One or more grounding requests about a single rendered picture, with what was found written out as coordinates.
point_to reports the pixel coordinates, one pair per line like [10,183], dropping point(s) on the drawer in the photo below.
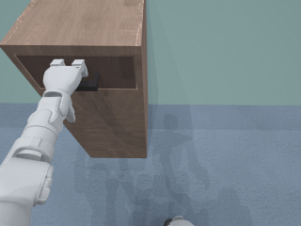
[115,71]

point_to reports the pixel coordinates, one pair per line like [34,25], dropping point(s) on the cabinet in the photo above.
[109,123]

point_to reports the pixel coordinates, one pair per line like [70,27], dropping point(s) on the robot left upper arm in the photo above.
[24,183]

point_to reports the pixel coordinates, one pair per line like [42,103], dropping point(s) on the left robot forearm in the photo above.
[38,139]

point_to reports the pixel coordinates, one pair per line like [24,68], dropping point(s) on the right robot shin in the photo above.
[177,218]

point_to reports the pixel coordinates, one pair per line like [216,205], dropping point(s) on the handle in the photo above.
[89,85]

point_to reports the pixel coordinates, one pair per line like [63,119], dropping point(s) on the left robot hand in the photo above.
[66,78]

